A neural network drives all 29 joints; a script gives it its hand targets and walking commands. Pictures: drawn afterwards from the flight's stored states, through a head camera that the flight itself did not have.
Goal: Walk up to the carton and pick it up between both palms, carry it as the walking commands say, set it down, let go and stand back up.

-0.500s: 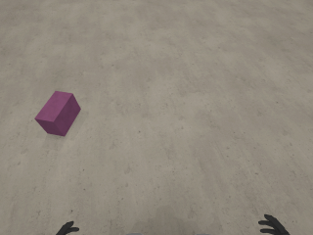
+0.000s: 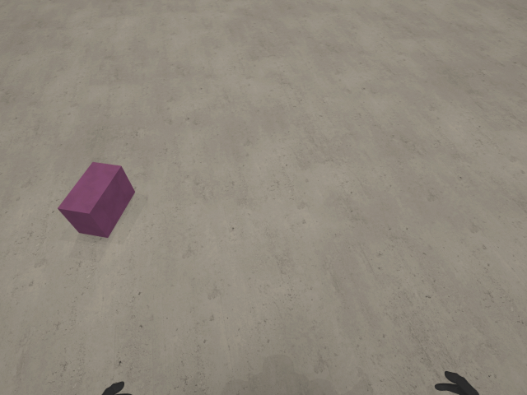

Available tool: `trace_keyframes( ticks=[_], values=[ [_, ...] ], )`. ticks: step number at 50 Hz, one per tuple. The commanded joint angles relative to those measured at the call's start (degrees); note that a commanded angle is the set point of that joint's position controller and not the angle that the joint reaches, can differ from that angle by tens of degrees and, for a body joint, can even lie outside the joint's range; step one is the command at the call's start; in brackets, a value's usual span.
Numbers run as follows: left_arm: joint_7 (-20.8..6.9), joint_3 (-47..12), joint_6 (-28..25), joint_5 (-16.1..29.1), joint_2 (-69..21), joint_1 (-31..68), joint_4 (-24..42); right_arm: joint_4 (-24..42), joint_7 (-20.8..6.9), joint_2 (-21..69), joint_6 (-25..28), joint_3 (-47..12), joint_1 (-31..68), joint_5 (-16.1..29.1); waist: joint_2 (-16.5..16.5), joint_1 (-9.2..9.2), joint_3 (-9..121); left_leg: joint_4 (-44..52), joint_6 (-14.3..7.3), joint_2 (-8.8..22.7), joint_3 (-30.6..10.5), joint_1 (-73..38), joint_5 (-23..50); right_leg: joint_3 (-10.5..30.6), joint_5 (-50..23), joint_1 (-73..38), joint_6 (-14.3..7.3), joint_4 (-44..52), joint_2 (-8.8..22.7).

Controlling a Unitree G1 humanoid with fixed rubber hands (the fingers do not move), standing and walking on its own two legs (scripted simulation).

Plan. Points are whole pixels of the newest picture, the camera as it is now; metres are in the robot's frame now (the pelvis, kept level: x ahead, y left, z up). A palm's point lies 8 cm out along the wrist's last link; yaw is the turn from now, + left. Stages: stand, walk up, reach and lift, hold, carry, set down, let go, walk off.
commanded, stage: stand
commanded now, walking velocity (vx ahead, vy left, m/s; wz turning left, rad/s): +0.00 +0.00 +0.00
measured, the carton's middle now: (100, 199) +0.99 +0.81 -0.68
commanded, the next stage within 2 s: walk up in 0.88 s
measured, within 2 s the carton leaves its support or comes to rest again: neither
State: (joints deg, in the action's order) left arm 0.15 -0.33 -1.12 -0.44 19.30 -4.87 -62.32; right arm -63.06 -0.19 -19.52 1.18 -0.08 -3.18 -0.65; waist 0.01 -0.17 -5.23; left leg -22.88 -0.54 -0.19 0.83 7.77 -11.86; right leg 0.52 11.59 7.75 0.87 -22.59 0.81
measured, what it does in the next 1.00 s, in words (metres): stands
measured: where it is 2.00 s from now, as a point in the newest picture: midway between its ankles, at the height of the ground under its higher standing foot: (220, 387)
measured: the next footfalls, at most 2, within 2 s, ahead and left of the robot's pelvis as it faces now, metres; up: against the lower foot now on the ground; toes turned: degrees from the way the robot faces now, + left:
left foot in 1.36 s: +0.13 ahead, +0.22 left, +0.00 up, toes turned +17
right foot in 1.60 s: +0.24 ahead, +0.02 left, +0.00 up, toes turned +15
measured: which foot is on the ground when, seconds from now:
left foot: down 0.00-1.00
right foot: down 0.00-1.00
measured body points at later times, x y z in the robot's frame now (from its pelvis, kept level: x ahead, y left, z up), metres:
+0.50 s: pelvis +0.00 +0.00 +0.00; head +0.02 -0.01 +0.45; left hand +0.09 +0.29 -0.13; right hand +0.10 -0.30 -0.13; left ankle +0.01 +0.11 -0.74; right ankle +0.01 -0.13 -0.74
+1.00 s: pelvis +0.01 +0.00 +0.00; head +0.02 +0.00 +0.45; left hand +0.10 +0.29 -0.13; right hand +0.10 -0.30 -0.13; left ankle +0.01 +0.11 -0.74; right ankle +0.01 -0.13 -0.74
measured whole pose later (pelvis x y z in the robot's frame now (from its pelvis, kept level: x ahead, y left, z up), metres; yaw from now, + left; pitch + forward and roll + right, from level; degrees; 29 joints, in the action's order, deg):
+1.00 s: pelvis +0.01 +0.00 +0.00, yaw -1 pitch -3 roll +0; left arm 0.1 0.0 -1.0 -0.4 19.5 -5.3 -63.0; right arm -64.0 -0.2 -19.9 1.1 -0.1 -4.1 -0.8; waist 0.2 -0.1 -4.4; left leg -20.0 -0.1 0.4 1.3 6.1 -11.2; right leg 1.0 10.8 6.4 0.5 -19.9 0.3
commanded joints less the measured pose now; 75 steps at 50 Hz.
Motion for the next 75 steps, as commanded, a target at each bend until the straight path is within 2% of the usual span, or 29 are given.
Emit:
trace_keyframes(
  ticks=[1,7,10,11,15,16,21,22,23,52,53,54,55,56,57,58,61,62,64,65,66,67,68,69,70,71,72,74,75],
  values=[
    [0.39,2.04,-0.94,0.24,12.04,1.84,2.83,3.08,0.46,-12.36,0.84,2.13,3.53,0.05,0.52,-0.38,7.12,5.36,-1.38,7.07,-5.96,-1.56,6.2,4.83,-6.65,-0.72,-2.53,4.59,5.85],
    [0.47,2.31,-0.78,0.04,11.48,2.57,2.75,2.96,0.61,-11.54,1.01,2.15,3.7,-0.07,-1.12,-0.15,6.2,6.34,-1.38,7.46,-6.31,-1.27,4.87,5.07,-6.06,-0.29,-2.25,4.72,5.83],
    [0.48,2.44,-0.7,0.09,12.38,2.11,2.12,2.56,0.35,-12.69,0.83,2.44,2.66,-0.05,1.37,0.51,5.62,6.37,-1.21,7.24,-5.87,-1.41,4.73,5.68,-6.21,0.05,-2.62,5.41,6.23],
    [0.48,2.27,-0.86,0.14,11.99,2.46,2.4,2.69,0.39,-11.73,0.91,2.27,2.7,-0.02,-0.24,0.12,6.28,6.76,-1.46,7.43,-6.42,-1.07,6.11,5.54,-6.53,-1.47,-2.62,5.07,6.45],
    [0.42,2.21,-0.83,0.14,12.08,1.53,2.31,2.44,0.54,-11.85,0.98,2.27,2.24,0.3,0.7,0.03,6.19,6.51,-1.31,7.39,-6.02,-1.73,6.8,5.5,-8.21,-1.16,-2.58,4.93,6.3],
    [0.4,2.58,-0.78,-0.25,12.41,2.05,2.32,2.62,0.65,-11.82,0.91,2.05,2.37,-0.02,-1.34,-0.16,6.06,6.42,-1.37,7.42,-5.66,-0.78,6.41,4.89,-8.01,-1.5,-2.54,5.17,6.11],
    [0.36,2.54,-0.74,0.19,12.68,1.92,2.03,2.34,0.54,-11.72,0.87,2.0,2.63,0.29,0.94,0.02,6.6,6.03,-1.32,7.46,-5.46,-2.34,7.78,5.83,-8.99,-0.99,-2.4,5.47,6.47],
    [0.47,2.6,-0.96,-0.08,12.12,2.17,1.91,2.26,0.51,-11.64,0.89,2.07,1.86,0.1,-1.15,0.25,7.2,6.73,-1.19,7.81,-5.58,-2.83,8.06,5.04,-8.62,-1.21,-2.08,5.15,6.23],
    [0.45,2.4,-0.92,-0.08,12.05,1.49,2.18,2.39,0.53,-12.18,0.94,2.2,2.1,-0.17,0.34,0.28,6.84,5.93,-1.28,7.59,-5.51,-2.72,7.21,5.25,-8.48,-0.85,-2.38,5.66,6.2],
    [0.44,2.8,-0.39,-0.13,13.12,2.22,2.1,2.7,0.54,-12.76,0.77,2.36,1.91,-0.19,0.08,0.28,6.03,7.27,-1.27,7.73,-5.43,-1.85,6.78,5.34,-8.52,-1.16,-2.33,6.06,6.18],
    [0.41,2.43,-0.61,-0.18,12.16,1.78,2.24,2.35,0.56,-12.08,0.86,2.14,1.82,-0.13,-1.13,-0.11,5.83,7.2,-1.36,8.08,-5.62,-2.06,7.47,5.21,-7.97,-1.45,-2.17,6.23,6.09],
    [0.17,7.69,-1.81,-1.06,21.11,-4.78,5.57,8.73,-2.78,-18.33,-0.83,5.19,1.28,-1.46,0.56,-3.32,7.48,-1.1,-4.06,4.76,-7.97,14.98,-9.27,3.4,10.17,-14.03,-4.44,1.25,6.37],
    [0.6,8.71,-2.3,-1.56,23.06,-11.1,3.86,10.83,-4.2,-16.85,-1.73,5.02,4.57,-1.62,-3.29,-5.93,7.93,-8.02,-3.59,3.3,-5.14,27.21,-16.59,10.91,20.39,-22.32,-7.57,5.17,12.83],
    [0.96,9.44,-2.91,-1.61,25.03,-11.23,3.86,12.22,-4.65,-15.25,-2.52,5.07,6.85,-2.53,-9.57,-7.31,4.25,-23.8,-2.09,3.6,-1.62,32.52,-14.27,20.5,25.06,-18.08,-12.21,14.28,24.78],
    [1.22,9.06,-3.58,-1.52,23.52,-8.12,6.46,13.23,-5.1,-16.38,-2.64,5.45,7.57,-3.04,-3.53,-5.29,2.97,-30.17,-0.75,7.5,-6.0,31.91,-12.39,20.96,17.73,-12.5,-14.3,13.89,26.81],
    [1.26,8.65,-3.7,-1.36,21.53,-4.85,8.47,13.83,-5.91,-16.08,-2.67,6.16,5.52,-2.62,-2.3,-3.21,2.29,-31.61,0.19,8.68,-6.31,29.92,-11.86,17.12,14.96,-9.04,-15.07,12.88,26.42],
    [0.95,8.93,-4.63,-1.94,21.79,-1.91,10.9,15.8,-8.13,-15.58,-2.71,7.71,3.36,-1.66,-7.52,-1.78,0.83,-24.55,1.25,11.42,-6.97,25.01,-11.32,8.48,12.2,-3.52,-13.16,12.21,23.32],
    [0.79,9.3,-4.77,-2.03,22.82,-2.41,11.34,15.51,-8.58,-15.24,-2.56,7.66,2.76,-1.61,-9.83,-2.01,0.95,-23.27,1.21,10.96,-6.32,23.81,-10.82,6.4,11.94,-3.26,-12.97,11.21,22.77],
    [0.56,9.29,-4.94,-2.33,22.16,-3.26,11.51,16.17,-8.85,-14.12,-2.13,7.92,3.18,-1.66,-7.16,-2.45,1.42,-20.44,1.14,8.83,-1.82,20.41,-9.82,2.11,9.19,-1.94,-12.4,7.96,21.22],
    [0.26,9.48,-4.78,-2.33,22.46,-2.51,12.58,16.29,-8.9,-14.57,-2.09,7.91,1.25,-1.54,-8.22,-2.02,2.15,-17.79,0.95,8.13,-0.37,17.82,-9.1,-0.18,7.96,-0.87,-11.88,5.75,20.29],
    [-0.18,9.47,-4.59,-2.67,22.12,-0.01,13.07,15.87,-8.76,-14.92,-1.89,8.23,-2.06,-1.0,-9.91,0.63,2.55,-14.27,0.71,7.05,1.67,10.99,-7.63,-3.71,8.21,3.72,-10.27,1.99,17.84],
    [-0.01,8.65,-4.02,-3.03,20.67,2.14,14.04,13.83,-8.26,-15.8,-1.05,9.06,-8.75,-1.21,-4.89,4.57,5.01,-10.03,-0.39,4.0,3.82,-0.7,-6.13,-8.29,10.61,11.53,-8.39,-7.5,13.92],
    [-0.19,7.42,-3.79,-2.65,16.43,0.26,14.27,11.58,-6.9,-19.23,-0.61,10.57,-15.97,-1.51,10.87,7.77,7.17,-2.45,-3.22,4.01,-3.39,-9.43,-16.71,-13.41,11.23,19.82,-5.52,-28.16,6.99],
    [-0.88,5.54,-3.83,-2.29,11.39,2.7,17.26,12.17,-5.74,-25.84,-0.92,11.79,-20.11,-1.64,31.7,10.96,3.47,11.68,-8.98,14.33,-30.02,-9.78,-32.75,-11.52,28.42,36.8,-2.36,-43.23,-1.48],
    [-0.63,6.44,-3.73,-1.34,16.21,2.49,17.48,14.79,-5.47,-25.64,-0.84,11.29,-14.12,-0.31,21.58,7.84,2.11,15.37,-14.56,18.0,-38.47,-3.71,-38.06,-1.77,24.29,35.44,-1.45,-44.13,1.03],
    [-1.21,7.05,-4.0,-0.84,19.66,0.97,16.24,16.27,-5.57,-24.84,-0.72,10.78,-12.65,0.76,14.19,6.81,0.39,14.28,-17.34,18.87,-37.66,0.28,-36.63,0.84,21.24,33.01,-1.86,-42.27,3.96],
    [-1.58,6.89,-4.36,-0.26,19.59,-2.47,14.84,16.49,-5.14,-23.41,-0.62,10.31,-10.84,0.78,10.33,4.2,1.16,10.0,-15.66,16.78,-31.13,-0.83,-27.9,0.62,17.91,31.65,-2.41,-40.19,4.93],
    [-1.74,6.97,-4.4,-0.29,19.24,-6.81,12.91,18.6,-4.44,-21.32,-0.7,9.8,-8.01,0.3,9.55,2.0,4.85,6.4,-12.18,13.01,-21.35,3.27,-19.68,-1.64,17.11,23.59,-1.74,-33.21,4.74],
    [-1.41,7.11,-4.38,-0.57,19.3,-8.32,12.71,19.98,-4.52,-21.69,-0.77,9.56,-7.4,-0.05,11.92,1.92,6.69,5.97,-12.48,12.72,-22.07,5.45,-19.67,-2.62,19.28,20.54,-1.33,-30.34,3.69]
  ],
)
